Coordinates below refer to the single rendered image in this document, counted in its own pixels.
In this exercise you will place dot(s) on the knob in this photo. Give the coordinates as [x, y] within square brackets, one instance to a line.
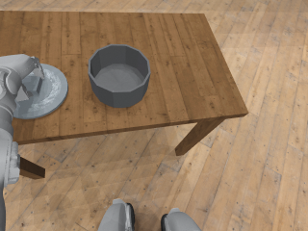
[32, 84]

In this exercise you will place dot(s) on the right robot thigh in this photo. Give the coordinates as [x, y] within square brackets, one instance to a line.
[180, 221]

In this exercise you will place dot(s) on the robot thigh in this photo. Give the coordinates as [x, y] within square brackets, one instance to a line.
[180, 221]
[116, 218]

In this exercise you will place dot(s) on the left robot thigh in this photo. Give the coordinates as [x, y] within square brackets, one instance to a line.
[116, 218]

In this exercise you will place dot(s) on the left robot upper arm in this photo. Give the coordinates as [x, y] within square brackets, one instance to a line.
[9, 172]

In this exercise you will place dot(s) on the table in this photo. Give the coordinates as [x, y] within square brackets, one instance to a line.
[190, 81]

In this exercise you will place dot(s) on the lid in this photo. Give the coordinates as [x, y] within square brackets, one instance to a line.
[52, 93]

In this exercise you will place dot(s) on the left robot hand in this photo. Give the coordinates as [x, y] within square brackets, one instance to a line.
[23, 65]

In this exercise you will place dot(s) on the robot left forearm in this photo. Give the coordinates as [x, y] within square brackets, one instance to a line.
[10, 83]

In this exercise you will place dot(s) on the pot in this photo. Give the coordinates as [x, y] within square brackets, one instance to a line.
[119, 75]

